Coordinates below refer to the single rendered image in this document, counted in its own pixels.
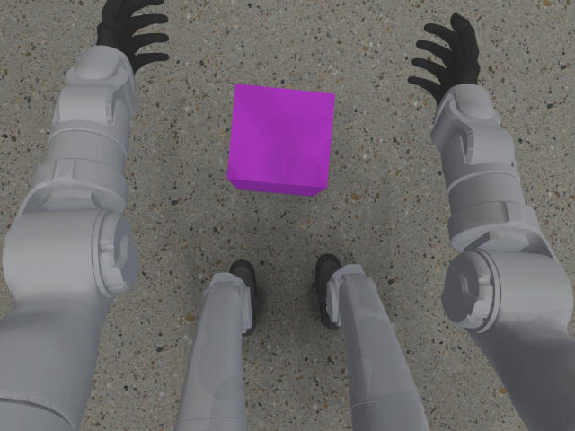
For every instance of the robot right forearm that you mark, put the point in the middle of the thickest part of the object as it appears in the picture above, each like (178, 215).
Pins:
(488, 210)

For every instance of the carton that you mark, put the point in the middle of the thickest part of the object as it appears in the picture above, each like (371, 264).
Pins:
(280, 140)

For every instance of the left robot shin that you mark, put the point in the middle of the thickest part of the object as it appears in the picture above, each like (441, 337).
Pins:
(222, 277)

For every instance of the robot left forearm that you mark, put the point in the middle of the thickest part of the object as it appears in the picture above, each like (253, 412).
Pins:
(88, 139)

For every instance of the right robot upper arm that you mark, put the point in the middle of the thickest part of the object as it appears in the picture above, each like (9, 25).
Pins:
(516, 306)

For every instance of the left robot upper arm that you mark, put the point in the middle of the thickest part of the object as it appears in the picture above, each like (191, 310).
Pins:
(64, 268)

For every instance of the robot left hand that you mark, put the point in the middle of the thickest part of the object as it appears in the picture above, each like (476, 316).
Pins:
(117, 27)

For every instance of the left robot thigh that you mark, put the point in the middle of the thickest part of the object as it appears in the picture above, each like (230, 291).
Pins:
(212, 397)

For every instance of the robot right hand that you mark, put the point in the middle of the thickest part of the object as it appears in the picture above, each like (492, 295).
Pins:
(461, 61)

